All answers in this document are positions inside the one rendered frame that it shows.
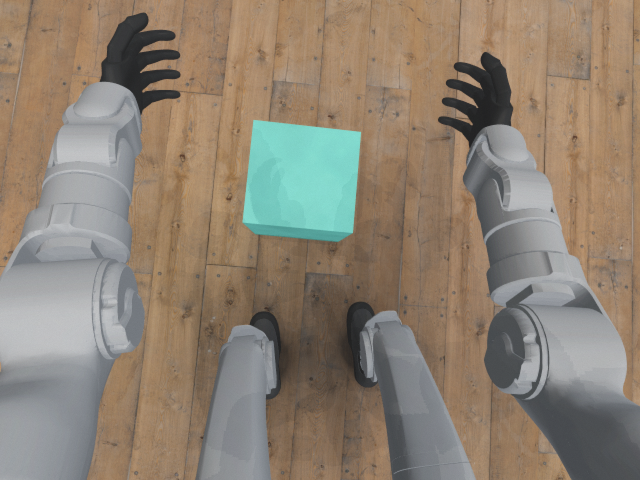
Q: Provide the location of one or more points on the robot left upper arm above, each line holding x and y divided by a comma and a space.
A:
62, 325

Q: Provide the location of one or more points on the left robot foot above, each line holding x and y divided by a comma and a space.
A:
266, 322

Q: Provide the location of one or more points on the right robot thigh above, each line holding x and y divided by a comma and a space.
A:
423, 442

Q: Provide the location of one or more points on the carton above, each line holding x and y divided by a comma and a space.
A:
301, 181

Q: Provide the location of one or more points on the robot right hand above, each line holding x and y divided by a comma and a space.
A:
493, 101

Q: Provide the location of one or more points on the robot right forearm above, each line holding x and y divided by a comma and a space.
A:
529, 260

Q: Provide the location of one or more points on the robot left forearm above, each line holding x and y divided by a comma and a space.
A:
88, 184

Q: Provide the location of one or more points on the robot right upper arm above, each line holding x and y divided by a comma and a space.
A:
566, 368

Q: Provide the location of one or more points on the robot left hand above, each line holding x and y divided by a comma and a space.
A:
123, 64

